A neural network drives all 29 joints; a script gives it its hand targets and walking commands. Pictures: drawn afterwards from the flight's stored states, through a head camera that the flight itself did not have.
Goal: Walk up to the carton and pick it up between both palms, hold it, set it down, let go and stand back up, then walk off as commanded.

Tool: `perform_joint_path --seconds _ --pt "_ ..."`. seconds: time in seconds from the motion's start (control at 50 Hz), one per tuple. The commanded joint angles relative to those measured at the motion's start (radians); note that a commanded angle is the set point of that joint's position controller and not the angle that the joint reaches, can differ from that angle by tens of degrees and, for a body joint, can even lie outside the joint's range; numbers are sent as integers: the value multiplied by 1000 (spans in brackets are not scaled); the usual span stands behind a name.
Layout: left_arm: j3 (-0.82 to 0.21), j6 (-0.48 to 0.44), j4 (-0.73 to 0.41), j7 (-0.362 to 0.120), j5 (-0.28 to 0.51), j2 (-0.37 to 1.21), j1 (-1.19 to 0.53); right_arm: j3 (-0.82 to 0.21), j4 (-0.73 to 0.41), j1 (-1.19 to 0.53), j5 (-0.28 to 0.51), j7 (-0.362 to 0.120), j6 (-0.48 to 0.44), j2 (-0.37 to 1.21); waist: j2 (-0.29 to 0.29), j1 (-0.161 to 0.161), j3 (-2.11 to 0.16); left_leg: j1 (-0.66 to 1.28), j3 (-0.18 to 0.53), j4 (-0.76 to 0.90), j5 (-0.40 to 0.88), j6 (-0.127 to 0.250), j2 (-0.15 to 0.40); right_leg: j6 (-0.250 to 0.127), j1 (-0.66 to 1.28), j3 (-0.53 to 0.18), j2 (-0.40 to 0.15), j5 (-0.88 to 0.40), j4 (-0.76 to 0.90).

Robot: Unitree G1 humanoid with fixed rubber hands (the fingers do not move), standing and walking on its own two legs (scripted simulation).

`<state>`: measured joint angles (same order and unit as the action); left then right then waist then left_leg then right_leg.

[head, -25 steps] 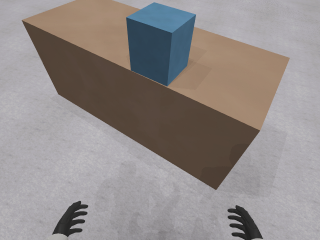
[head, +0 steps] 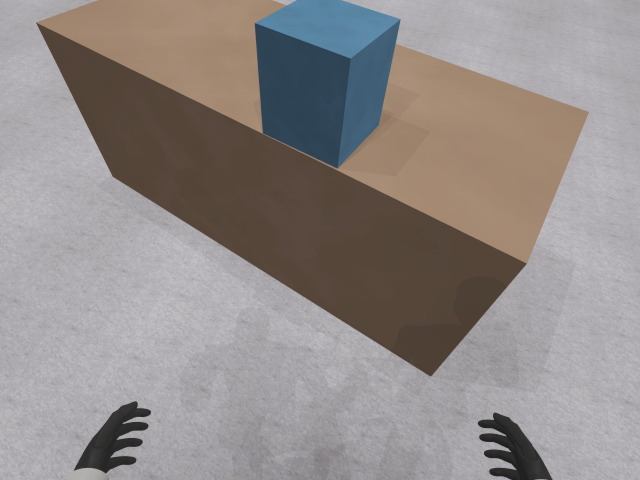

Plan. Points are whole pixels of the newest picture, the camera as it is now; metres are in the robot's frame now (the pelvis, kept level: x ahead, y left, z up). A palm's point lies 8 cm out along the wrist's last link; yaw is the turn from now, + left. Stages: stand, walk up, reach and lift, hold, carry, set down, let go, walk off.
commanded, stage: stand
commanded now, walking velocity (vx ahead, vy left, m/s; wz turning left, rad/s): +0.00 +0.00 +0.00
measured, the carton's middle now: (325, 81) +0.88 +0.01 +0.01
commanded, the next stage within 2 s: none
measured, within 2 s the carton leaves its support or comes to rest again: neither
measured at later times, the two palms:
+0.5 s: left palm out of the picture +0.13 +0.28 -0.08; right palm out of the picture +0.13 -0.27 -0.08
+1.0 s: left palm out of the picture +0.10 +0.29 -0.09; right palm out of the picture +0.11 -0.28 -0.08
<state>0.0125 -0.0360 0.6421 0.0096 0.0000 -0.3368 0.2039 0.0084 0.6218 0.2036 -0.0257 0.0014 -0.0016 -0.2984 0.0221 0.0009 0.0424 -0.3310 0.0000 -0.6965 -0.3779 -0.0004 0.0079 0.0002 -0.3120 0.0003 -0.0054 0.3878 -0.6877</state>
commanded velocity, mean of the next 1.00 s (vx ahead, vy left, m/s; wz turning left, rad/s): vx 0.00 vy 0.00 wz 0.00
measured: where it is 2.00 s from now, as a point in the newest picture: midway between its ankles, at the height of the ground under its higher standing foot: outside the picture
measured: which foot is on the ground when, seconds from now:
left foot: down 0.00-1.00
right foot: down 0.00-1.00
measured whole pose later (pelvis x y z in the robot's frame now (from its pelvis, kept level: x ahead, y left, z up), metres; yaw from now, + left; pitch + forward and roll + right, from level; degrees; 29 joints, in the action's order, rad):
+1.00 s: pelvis -0.02 +0.00 +0.00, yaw +0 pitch -1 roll +0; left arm 0.01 -0.04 0.77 0.00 0.00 -0.35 0.20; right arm 0.01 0.71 0.20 -0.03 0.00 -0.01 -0.33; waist 0.00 0.00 0.01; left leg -0.33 0.00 -0.70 -0.35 0.00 0.01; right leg 0.00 -0.31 0.00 -0.01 0.36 -0.69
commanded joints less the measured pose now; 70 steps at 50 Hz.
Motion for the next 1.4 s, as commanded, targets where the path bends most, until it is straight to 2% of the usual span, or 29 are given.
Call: perform_joint_path --seconds 0.0,0.08,0.12,0.26,0.28,0.3,0.34,0.48,0.5,0.52,0.58,0.7,0.74,0.76,0.8,0.84,0.9,0.92,1.0,1.02,1.06,1.1,1.12,1.16,1.2,1.22,1.24,1.3,1.38 --pt "61 -38 -27 2 -15 -181 -38 78 -15 -95 4 0 -55 -228 -52 -8 -169 85 87 76 353 72 79 -76 64 -66 -80 -311 84" --pt "71 -37 -28 -1 -18 -193 -63 89 0 -41 6 7 -56 -254 3 13 -127 64 79 84 300 58 74 -83 37 -100 -104 -319 119" --pt "77 -28 -21 1 -22 -187 -40 89 -10 -78 5 8 -55 -253 -57 6 -126 57 87 100 306 63 83 -84 51 -93 -107 -293 116" --pt "69 -30 -17 2 -18 -214 -22 67 -3 -80 0 -3 -56 -221 -100 -7 -135 42 72 90 309 73 75 -78 74 -94 -105 -332 109" --pt "70 -31 -4 8 -34 -216 -84 64 2 -55 2 5 -55 -197 -30 20 -92 38 90 109 293 58 72 -86 37 -108 -111 -307 129" --pt "74 -36 -18 7 -38 -211 -81 75 15 -74 1 11 -47 -226 0 1 -147 66 73 99 289 58 73 -90 63 -123 -125 -339 122" --pt "57 -28 9 2 -21 -198 -43 78 14 -74 2 1 -53 -254 -21 5 -106 72 85 89 322 64 80 -80 28 -77 -90 -351 107" --pt "59 -37 31 7 -22 -192 -42 82 36 -81 1 13 -43 -240 -44 -1 -108 69 98 104 260 62 73 -90 50 -131 -103 -261 137" --pt "58 -27 22 7 -23 -188 -61 68 16 -69 -2 9 -49 -231 15 -9 -117 39 89 115 230 73 78 -73 65 -95 -89 -235 129" --pt "67 -29 28 7 -28 -228 -69 61 29 -52 0 8 -51 -213 12 17 -72 70 98 115 207 66 66 -83 -9 -139 -99 -196 150" --pt "64 -37 23 2 -17 -219 -65 71 46 -58 10 0 -52 -250 -81 8 -44 24 85 123 216 59 66 -83 6 -151 -113 -189 177" --pt "62 -31 71 0 -15 -218 -58 63 83 -15 1 6 -53 -243 -9 3 -101 84 109 134 350 72 86 -70 57 -112 -99 -326 149" --pt "50 -44 60 7 -11 -202 -12 60 53 -67 2 1 -53 -227 -104 -17 -115 56 125 140 324 82 85 -80 86 -118 -99 -303 115" --pt "63 -37 92 11 -16 -221 0 66 53 -100 9 -3 -55 -222 -97 -24 -113 5 105 99 286 76 77 -91 104 -124 -120 -325 127" --pt "59 -32 53 7 -17 -221 -76 51 67 -46 20 3 -58 -205 42 6 -153 97 106 143 294 66 82 -76 65 -104 -97 -296 133" --pt "65 -34 93 4 -22 -225 -35 69 68 -73 10 1 -61 -228 -52 3 -106 50 112 125 249 74 74 -88 68 -140 -117 -266 167" --pt "49 -40 88 -1 -7 -202 -64 55 95 -58 18 1 -60 -229 -57 5 -117 86 104 148 291 66 88 -78 49 -120 -107 -268 162" --pt "50 -42 87 2 -16 -218 -69 68 79 -58 11 0 -59 -238 9 2 -98 65 110 139 286 67 78 -82 46 -101 -85 -272 149" --pt "67 -21 111 3 -10 -233 -69 56 96 -81 -1 3 -48 -251 -99 -17 -104 37 131 196 216 75 91 -72 64 -87 -71 -160 139" --pt "61 -30 111 -1 -6 -235 -49 56 90 -93 13 2 -53 -230 -38 -12 -79 49 143 179 192 74 87 -72 23 -117 -86 -134 179" --pt "52 -31 97 -8 -5 -193 -67 57 111 -84 20 7 -51 -250 -73 -13 -68 50 137 199 169 70 96 -75 20 -135 -92 -126 196" --pt "53 -30 114 1 -26 -214 -118 53 105 -87 4 9 -49 -217 80 10 -5 32 132 182 137 70 82 -85 -21 -165 -119 -98 234" --pt "64 -27 128 1 -21 -258 -81 66 117 -51 5 4 -51 -252 -25 21 -64 97 117 179 132 62 64 -79 -37 -169 -107 -86 228" --pt "64 -25 133 -1 -15 -238 -62 67 117 -79 -1 -1 -53 -245 -81 -1 -27 22 201 252 57 91 113 -63 -8 -94 -60 -96 166" --pt "54 -31 123 -5 -18 -189 -101 71 131 -114 4 5 -48 -262 -36 -20 -25 24 141 231 99 68 74 -75 15 -127 -81 -92 207" --pt "55 -30 127 2 -32 -238 -97 75 118 -56 13 0 -48 -246 20 18 -26 23 129 193 156 65 69 -78 22 -145 -96 -98 228" --pt "54 -27 146 1 -13 -226 -68 56 155 -68 12 -1 -45 -246 -39 -5 -21 47 112 189 185 66 73 -84 12 -151 -109 -154 237" --pt "57 -43 158 6 -19 -225 -65 58 154 -70 12 1 -43 -219 -6 12 -75 70 101 155 181 59 62 -84 45 -189 -149 -217 229" --pt "59 -24 156 6 -17 -229 -107 60 155 -74 13 -2 -45 -244 -21 4 -105 93 133 203 162 64 80 -76 55 -143 -110 -151 239"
